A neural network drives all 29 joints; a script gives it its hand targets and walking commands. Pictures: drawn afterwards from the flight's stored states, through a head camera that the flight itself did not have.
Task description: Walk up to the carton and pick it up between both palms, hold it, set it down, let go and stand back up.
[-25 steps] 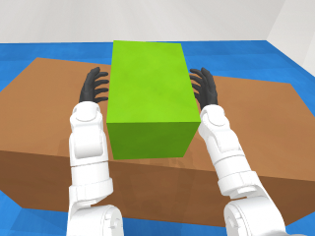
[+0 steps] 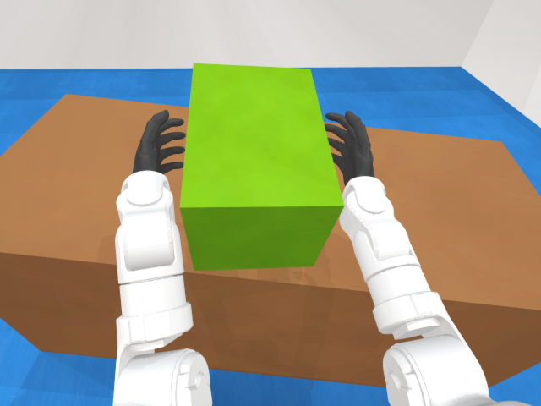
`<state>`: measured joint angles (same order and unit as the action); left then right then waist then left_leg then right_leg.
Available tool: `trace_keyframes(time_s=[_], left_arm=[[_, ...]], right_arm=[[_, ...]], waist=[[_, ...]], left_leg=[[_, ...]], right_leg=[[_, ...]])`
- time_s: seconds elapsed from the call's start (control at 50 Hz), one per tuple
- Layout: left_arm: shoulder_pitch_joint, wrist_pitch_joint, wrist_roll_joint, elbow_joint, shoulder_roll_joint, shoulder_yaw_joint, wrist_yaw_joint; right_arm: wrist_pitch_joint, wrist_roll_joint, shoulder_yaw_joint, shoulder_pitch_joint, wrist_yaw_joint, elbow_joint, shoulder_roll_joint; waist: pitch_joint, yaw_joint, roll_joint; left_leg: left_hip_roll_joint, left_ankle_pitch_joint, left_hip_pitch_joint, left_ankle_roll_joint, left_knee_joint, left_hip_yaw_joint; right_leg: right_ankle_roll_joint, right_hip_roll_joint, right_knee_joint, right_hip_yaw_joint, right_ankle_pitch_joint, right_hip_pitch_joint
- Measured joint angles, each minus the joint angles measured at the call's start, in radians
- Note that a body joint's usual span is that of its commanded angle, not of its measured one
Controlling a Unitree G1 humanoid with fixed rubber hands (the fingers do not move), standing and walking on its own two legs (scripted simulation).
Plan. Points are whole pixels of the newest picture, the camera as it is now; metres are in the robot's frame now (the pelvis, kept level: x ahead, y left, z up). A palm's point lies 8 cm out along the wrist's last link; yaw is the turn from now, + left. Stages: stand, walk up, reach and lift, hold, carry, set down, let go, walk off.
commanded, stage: hold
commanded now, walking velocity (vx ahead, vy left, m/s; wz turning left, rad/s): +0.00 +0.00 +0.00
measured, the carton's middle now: (254, 166) +0.42 +0.02 +0.14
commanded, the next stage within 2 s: none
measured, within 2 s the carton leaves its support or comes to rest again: neither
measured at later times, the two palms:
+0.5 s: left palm (153, 169) +0.36 +0.15 +0.18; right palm (355, 169) +0.36 -0.12 +0.18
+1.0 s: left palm (154, 173) +0.35 +0.15 +0.18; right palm (359, 176) +0.35 -0.13 +0.17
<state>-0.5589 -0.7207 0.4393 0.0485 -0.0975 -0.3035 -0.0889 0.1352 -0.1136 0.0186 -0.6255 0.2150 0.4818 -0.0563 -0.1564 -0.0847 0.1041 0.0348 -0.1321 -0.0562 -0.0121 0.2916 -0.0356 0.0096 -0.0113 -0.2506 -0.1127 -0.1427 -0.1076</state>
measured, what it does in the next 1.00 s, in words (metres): stands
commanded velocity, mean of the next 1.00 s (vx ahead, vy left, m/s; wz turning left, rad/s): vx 0.00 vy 0.00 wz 0.00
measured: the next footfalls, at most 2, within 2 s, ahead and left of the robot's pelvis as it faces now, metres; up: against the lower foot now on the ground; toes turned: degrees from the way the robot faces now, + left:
none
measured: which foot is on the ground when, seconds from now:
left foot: down 0.00-1.00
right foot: down 0.00-1.00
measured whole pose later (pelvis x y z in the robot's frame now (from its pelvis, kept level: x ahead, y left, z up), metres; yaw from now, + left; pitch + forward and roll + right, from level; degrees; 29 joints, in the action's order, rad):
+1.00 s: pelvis +0.00 +0.00 +0.00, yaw +0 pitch -13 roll -1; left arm -0.55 -0.72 0.45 0.06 -0.11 -0.30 -0.09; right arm 0.14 -0.13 0.01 -0.60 0.23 0.47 -0.05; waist -0.17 -0.09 0.08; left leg 0.04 -0.14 -0.06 -0.01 0.30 -0.04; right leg 0.01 -0.01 -0.25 -0.11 -0.14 -0.12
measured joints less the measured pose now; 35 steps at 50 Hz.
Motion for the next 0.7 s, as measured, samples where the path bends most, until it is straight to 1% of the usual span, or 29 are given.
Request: trace_keyframes(time_s=[0.14,0.24,0.38,0.44,0.52,0.56,0.66,0.7], left_arm=[[-0.007,-0.008,0.017,-0.029,-0.007,-0.004,-0.006],[-0.025,-0.008,0.032,-0.054,-0.014,-0.012,-0.005],[-0.009,0.017,-0.004,-0.006,-0.009,0.011,0.02],[-0.017,0.014,0.007,-0.025,-0.008,0.001,0.013],[-0.027,-0.012,0.034,-0.058,-0.012,-0.022,-0.009],[-0.02,-0.018,0.036,-0.055,-0.013,-0.024,-0.011],[0.033,-0.003,-0.004,0.03,-0.002,0.021,0.009],[0.039,0.008,-0.017,0.048,0.003,0.033,0.016]], right_arm=[[0.007,0.011,0.01,0.007,-0.003,0.024,-0.003],[0.005,0.024,0.027,-0.006,-0.01,0.048,-0.005],[-0.02,-0.01,0.004,-0.003,-0.004,-0.001,0.014],[-0.008,0.003,0.003,-0.017,-0.004,0.02,0.016],[0.013,0.027,0.013,-0.02,-0.005,0.065,0.002],[0.012,0.027,0.015,-0.012,-0.005,0.069,-0.005],[-0.01,-0.03,-0.016,0.028,0.01,-0.018,0.003],[-0.012,-0.042,-0.022,0.032,0.013,-0.048,0.009]], waist=[[0.004,-0.005,0.0],[-0.01,0.002,-0.012],[-0.001,0.0,-0.026],[0.002,0.0,-0.017],[0.001,0.008,0.001],[-0.004,0.009,0.004],[-0.01,-0.006,-0.001],[-0.006,-0.014,-0.004]], left_leg=[[-0.002,-0.005,-0.009,0.003,0.005,0.002],[-0.005,-0.001,-0.01,0.006,0.0,-0.006],[-0.002,-0.005,0.008,0.005,0.008,-0.003],[-0.003,-0.006,-0.009,0.004,0.003,-0.001],[-0.003,-0.001,-0.026,0.002,-0.014,-0.006],[-0.002,-0.001,-0.024,0.001,-0.014,-0.007],[0.002,-0.012,0.002,-0.002,0.015,0.006],[0.002,-0.017,0.006,-0.002,0.024,0.011]], right_leg=[[-0.002,-0.002,-0.002,-0.003,-0.004,-0.012],[-0.004,-0.006,-0.008,0.005,-0.004,-0.004],[-0.004,-0.003,-0.001,0.001,0.0,0.004],[-0.003,-0.002,0.002,-0.001,-0.004,-0.011],[-0.001,-0.003,-0.005,0.003,-0.01,-0.016],[0.001,-0.002,-0.004,0.003,-0.01,-0.015],[0.001,0.002,0.002,-0.008,-0.007,-0.01],[-0.001,0.003,0.004,-0.013,-0.007,-0.013]])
